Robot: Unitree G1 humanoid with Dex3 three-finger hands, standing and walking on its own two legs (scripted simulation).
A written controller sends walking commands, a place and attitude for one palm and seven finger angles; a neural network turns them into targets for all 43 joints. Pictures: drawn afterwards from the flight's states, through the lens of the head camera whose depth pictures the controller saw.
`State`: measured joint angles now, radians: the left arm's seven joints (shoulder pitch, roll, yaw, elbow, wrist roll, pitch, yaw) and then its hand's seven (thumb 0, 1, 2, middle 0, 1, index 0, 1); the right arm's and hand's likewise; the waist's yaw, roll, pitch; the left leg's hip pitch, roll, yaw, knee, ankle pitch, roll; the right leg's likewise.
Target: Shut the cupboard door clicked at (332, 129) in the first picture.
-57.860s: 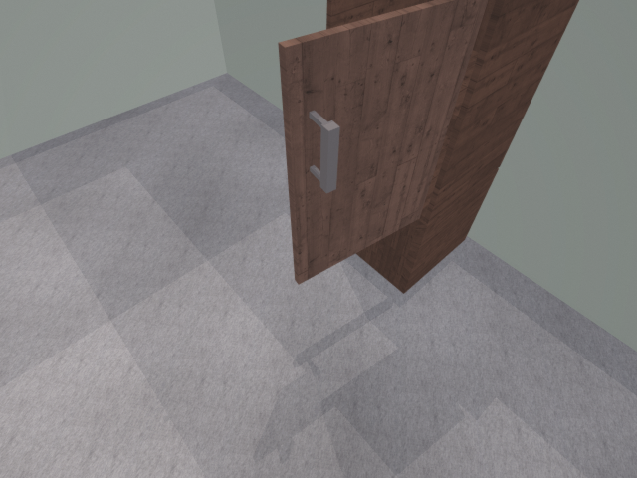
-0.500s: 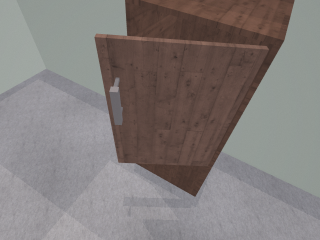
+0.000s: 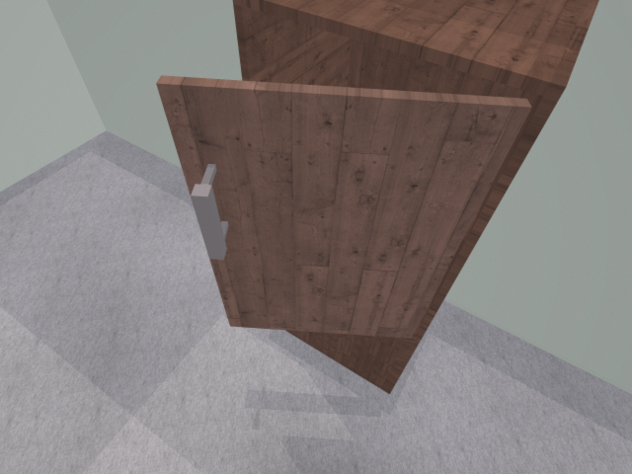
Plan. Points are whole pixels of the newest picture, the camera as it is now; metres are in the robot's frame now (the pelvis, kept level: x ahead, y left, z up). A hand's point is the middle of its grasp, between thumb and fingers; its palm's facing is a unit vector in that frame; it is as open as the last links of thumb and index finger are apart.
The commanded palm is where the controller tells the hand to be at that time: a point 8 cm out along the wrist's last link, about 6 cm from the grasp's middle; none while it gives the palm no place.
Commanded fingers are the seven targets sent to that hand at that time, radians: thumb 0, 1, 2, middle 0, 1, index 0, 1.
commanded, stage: come to a stop and stand still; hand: left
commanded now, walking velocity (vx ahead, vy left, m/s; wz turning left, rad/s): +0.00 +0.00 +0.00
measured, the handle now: (214, 213) +0.43 +0.18 +0.07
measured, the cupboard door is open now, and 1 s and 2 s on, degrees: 29 29 29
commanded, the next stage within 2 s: look again from close up in 0.52 s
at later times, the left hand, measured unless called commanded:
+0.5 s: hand out of the picture -0.02 +0.21 -0.16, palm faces -0.01 -0.97 -0.24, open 7.4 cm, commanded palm none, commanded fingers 0.00 0.90 0.90 -0.20 -0.30 -0.20 -0.30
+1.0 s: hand out of the picture +0.00 +0.17 -0.17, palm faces -0.01 -0.98 -0.19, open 7.3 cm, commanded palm none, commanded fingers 0.00 0.90 0.90 -0.20 -0.30 -0.20 -0.30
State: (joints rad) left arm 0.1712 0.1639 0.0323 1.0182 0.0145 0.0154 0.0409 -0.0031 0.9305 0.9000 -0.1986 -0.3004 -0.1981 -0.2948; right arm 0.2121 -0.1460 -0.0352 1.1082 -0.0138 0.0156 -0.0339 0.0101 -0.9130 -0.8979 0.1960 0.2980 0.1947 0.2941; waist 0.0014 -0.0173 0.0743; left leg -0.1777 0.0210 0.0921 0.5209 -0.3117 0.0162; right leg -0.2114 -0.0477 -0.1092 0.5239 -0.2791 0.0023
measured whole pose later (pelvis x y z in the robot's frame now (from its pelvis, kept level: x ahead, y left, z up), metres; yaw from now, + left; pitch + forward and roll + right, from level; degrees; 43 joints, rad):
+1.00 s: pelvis +0.00 +0.00 +0.01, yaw -1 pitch -1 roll +1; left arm 0.27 0.15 -0.02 1.13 0.01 -0.01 0.03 0.01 0.92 0.90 -0.20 -0.30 -0.20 -0.29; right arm 0.29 -0.13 0.02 1.14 -0.01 -0.02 -0.02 0.01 -0.91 -0.90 0.20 0.30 0.20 0.29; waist 0.01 0.00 0.05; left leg -0.14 0.00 0.12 0.42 -0.26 0.03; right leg -0.21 -0.06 -0.08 0.47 -0.23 0.01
